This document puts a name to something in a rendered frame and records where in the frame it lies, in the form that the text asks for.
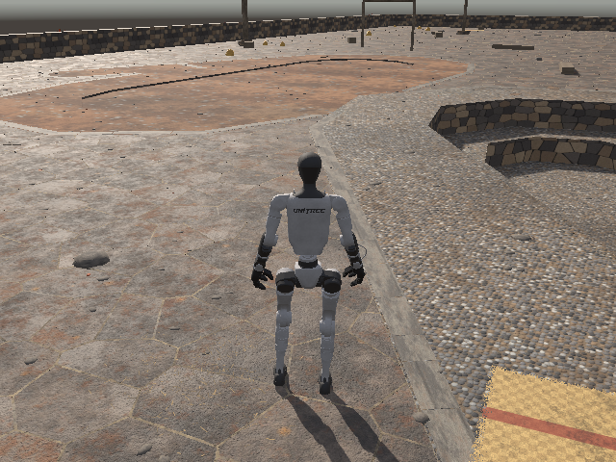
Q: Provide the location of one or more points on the right robot upper arm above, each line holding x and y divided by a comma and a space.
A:
339, 204

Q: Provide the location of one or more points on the left robot forearm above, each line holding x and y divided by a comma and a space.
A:
262, 255

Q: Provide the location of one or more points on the robot right shin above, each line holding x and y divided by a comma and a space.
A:
327, 349

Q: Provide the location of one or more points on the robot right hand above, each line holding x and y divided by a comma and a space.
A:
350, 271

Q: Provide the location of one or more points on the robot left hand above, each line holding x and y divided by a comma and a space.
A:
256, 275

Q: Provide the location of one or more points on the left robot upper arm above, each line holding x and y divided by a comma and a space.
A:
278, 203

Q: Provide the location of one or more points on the humanoid robot head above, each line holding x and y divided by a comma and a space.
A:
309, 167

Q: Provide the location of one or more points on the right robot forearm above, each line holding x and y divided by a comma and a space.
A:
354, 255

